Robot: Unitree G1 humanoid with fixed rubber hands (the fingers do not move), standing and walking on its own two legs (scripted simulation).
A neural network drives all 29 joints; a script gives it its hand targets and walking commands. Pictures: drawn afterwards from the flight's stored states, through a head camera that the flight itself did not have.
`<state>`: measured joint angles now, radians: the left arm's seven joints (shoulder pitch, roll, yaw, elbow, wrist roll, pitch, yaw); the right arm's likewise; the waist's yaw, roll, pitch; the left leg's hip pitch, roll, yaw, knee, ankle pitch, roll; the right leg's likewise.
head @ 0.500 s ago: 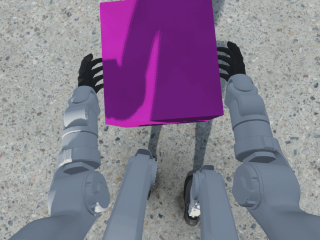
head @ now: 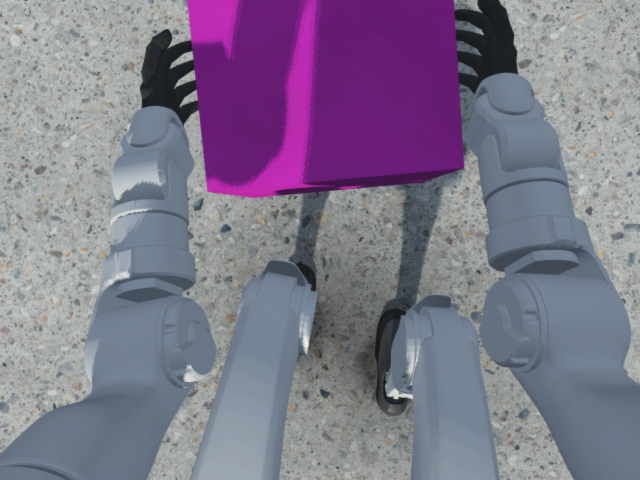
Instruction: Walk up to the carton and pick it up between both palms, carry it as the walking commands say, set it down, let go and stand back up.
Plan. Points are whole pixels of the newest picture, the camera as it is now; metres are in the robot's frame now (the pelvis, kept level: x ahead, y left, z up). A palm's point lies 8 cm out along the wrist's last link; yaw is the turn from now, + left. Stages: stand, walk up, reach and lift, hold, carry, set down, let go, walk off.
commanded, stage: set down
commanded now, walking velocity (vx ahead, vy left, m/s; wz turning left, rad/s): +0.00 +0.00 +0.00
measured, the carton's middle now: (325, 71) +0.56 +0.12 -0.20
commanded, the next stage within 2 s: none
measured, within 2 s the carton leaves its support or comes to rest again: rests again in 1.44 s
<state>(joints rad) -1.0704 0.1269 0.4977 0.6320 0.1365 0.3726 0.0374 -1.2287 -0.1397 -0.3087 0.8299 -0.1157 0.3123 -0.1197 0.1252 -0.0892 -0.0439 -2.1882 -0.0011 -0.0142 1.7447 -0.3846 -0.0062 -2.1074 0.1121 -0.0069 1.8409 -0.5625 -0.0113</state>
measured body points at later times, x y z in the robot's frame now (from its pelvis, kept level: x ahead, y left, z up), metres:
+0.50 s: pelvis +0.00 +0.01 -0.06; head +0.35 +0.05 +0.21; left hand +0.49 +0.28 -0.21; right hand +0.58 -0.06 -0.20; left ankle +0.14 +0.12 -0.44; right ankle +0.09 -0.10 -0.44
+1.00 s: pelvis +0.00 +0.00 -0.09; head +0.38 +0.02 +0.16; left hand +0.51 +0.28 -0.26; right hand +0.59 -0.06 -0.27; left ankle +0.14 +0.12 -0.44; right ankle +0.09 -0.10 -0.44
